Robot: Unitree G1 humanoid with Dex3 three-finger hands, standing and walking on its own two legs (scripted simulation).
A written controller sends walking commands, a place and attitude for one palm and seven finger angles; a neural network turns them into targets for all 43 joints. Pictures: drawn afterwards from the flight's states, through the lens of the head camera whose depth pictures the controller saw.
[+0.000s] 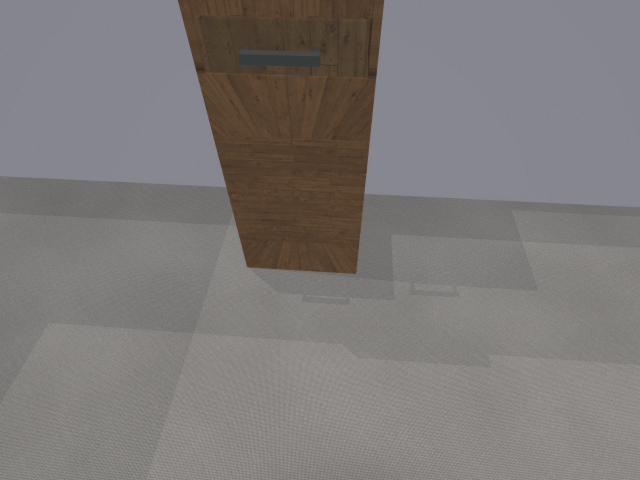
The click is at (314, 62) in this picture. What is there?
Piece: drawer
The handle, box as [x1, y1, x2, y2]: [238, 46, 319, 66]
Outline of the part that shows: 238,53 240,64 319,66 319,47 316,47 315,51 311,52 251,50 249,46 245,46 244,49 240,50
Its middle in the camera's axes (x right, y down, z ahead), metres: -0.09 -0.41 +0.87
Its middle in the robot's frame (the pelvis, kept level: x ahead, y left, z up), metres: +0.94 +0.14 +0.09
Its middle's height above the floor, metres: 0.87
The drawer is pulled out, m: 0.00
